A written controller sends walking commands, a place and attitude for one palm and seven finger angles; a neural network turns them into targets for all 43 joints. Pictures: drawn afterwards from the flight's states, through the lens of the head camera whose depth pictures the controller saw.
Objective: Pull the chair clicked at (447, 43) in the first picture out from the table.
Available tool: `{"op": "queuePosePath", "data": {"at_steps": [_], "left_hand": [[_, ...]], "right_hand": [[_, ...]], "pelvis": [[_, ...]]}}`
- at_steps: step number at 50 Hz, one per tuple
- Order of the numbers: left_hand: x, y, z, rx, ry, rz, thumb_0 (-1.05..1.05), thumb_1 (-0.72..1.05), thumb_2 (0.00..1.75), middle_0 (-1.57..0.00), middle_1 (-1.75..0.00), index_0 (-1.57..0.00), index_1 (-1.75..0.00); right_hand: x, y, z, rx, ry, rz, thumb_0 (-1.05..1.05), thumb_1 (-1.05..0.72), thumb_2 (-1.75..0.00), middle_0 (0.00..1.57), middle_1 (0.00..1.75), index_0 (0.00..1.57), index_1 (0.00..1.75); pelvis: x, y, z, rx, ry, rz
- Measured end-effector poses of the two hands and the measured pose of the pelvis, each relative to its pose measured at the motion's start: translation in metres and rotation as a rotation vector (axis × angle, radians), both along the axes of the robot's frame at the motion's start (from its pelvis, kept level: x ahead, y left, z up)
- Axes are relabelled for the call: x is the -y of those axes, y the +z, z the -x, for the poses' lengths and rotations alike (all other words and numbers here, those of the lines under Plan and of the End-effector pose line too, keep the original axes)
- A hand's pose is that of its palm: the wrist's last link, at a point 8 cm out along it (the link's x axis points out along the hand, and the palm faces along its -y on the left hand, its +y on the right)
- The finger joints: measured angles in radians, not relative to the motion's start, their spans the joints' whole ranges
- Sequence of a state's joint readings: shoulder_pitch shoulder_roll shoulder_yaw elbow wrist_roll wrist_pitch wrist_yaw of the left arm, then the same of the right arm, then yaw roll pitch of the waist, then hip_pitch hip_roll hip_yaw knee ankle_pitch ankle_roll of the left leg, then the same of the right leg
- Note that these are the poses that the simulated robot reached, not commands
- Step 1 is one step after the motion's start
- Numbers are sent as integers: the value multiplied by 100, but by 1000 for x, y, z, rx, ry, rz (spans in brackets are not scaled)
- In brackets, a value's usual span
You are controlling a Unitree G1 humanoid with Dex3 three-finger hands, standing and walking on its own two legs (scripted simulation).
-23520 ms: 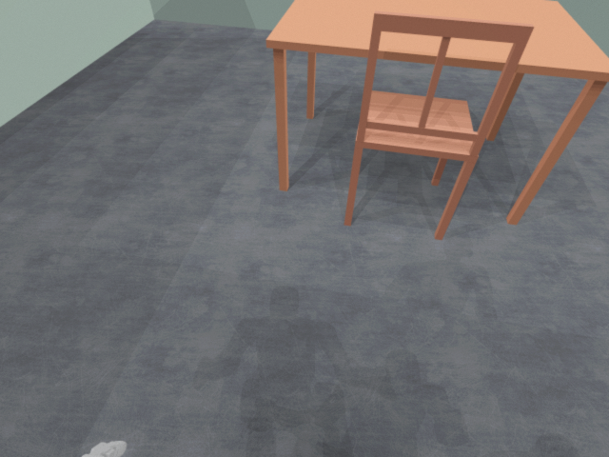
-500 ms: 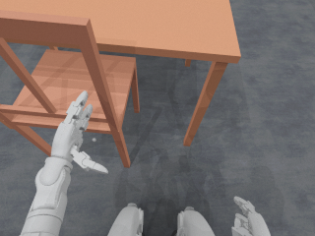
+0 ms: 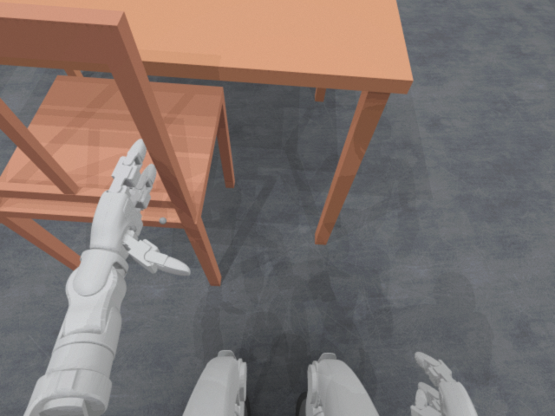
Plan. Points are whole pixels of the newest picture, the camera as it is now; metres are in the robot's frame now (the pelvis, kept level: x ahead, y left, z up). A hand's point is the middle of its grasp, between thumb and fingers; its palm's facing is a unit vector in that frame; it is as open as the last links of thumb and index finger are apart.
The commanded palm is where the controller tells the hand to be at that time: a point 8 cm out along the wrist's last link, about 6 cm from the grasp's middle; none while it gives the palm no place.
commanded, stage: push the fingers through the gap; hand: left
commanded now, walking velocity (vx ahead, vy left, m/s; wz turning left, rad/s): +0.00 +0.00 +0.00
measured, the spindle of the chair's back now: (21, 136) +0.50 +0.40 +0.05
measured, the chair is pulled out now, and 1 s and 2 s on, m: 0.00 0.00 0.00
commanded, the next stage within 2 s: hook a spindle and tug to test in 1.18 s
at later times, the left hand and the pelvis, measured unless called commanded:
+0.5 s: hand (167, 188) +0.43 +0.17 +0.03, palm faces -0.07 -1.00 -0.04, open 17.0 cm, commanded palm +0.42 +0.22 +0.03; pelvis +0.00 +0.00 +0.00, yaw +0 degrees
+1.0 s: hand (167, 170) +0.47 +0.18 +0.02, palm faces -0.06 -1.00 -0.03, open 16.9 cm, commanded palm +0.45 +0.22 +0.03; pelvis +0.00 +0.01 +0.00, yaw -2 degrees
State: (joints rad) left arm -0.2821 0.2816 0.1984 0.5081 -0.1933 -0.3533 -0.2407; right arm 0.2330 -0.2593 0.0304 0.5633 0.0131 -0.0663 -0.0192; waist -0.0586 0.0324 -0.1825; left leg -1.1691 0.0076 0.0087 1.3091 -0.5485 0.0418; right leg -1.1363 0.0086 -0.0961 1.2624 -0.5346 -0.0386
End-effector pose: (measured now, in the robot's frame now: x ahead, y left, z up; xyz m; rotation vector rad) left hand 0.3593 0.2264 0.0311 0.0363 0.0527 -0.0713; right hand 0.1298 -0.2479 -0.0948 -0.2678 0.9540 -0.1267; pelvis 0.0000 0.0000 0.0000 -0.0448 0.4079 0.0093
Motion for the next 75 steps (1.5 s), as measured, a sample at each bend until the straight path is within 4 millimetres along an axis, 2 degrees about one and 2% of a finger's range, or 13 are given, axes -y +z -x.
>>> {"op": "queuePosePath", "data": {"at_steps": [4,17,24,31,38,43,52,59,67,72,75], "left_hand": [[-2,4,-8,27,11,-11,-1,-50,31,-6,-8,-4,-7],[-1,-3,-35,10,7,-2,-1,-50,31,-6,-8,-5,-7],[-2,2,-50,28,8,-6,-1,-50,31,-6,-8,-5,-7],[-1,-7,-67,-8,9,7,-1,-50,31,-6,-8,-6,-7],[-1,1,-81,34,8,-1,-1,-50,31,-6,-8,-6,-8],[-4,-7,-91,-11,17,11,-1,-50,31,-6,-8,-6,-8],[-9,-4,-86,24,3,7,-1,-50,31,-6,-8,-6,-7],[-11,-12,-85,-21,16,21,-1,-50,31,-6,-8,-6,-8],[-1,-2,-88,28,-7,13,-1,-50,31,-6,-8,-6,-8],[0,-10,-92,-20,10,18,-1,-50,31,-9,-18,-9,-18],[0,-8,-90,3,16,15,-1,-50,31,-13,-28,-12,-28]], "right_hand": [[2,-1,7,-26,-4,4,1,-91,-90,21,30,20,30],[9,-5,24,-86,-36,21,1,-91,-90,21,30,20,30],[9,-7,31,-115,-47,20,1,-91,-90,21,30,20,30],[7,-9,41,-149,-57,24,1,-91,-90,21,30,20,30],[6,-12,53,-192,-76,22,1,-91,-90,21,30,20,30],[5,-12,62,-224,-87,24,1,-91,-90,21,30,20,30],[2,-8,69,-256,-106,23,1,-91,-90,21,30,20,30],[0,-6,61,-245,-90,31,1,-91,-90,21,30,20,30],[-3,-5,52,-226,-82,25,1,-91,-90,21,30,20,30],[-3,-6,52,-223,-85,22,1,-91,-90,21,30,20,30],[-3,-6,53,-223,-91,17,1,-91,-90,21,30,20,30]], "pelvis": [[1,0,-1,-1,-2,-1],[1,-1,-1,-18,-5,1],[-1,-2,-2,-28,-5,4],[-3,-4,-2,-42,-8,6],[-6,-5,-2,-52,-12,10],[-7,-5,-2,-59,-15,11],[-11,-2,-6,-62,-20,16],[-13,-1,-6,-59,-12,20],[-15,0,-7,-57,-11,22],[-14,-1,-6,-60,-12,19],[-13,-1,-7,-61,-17,17]]}}
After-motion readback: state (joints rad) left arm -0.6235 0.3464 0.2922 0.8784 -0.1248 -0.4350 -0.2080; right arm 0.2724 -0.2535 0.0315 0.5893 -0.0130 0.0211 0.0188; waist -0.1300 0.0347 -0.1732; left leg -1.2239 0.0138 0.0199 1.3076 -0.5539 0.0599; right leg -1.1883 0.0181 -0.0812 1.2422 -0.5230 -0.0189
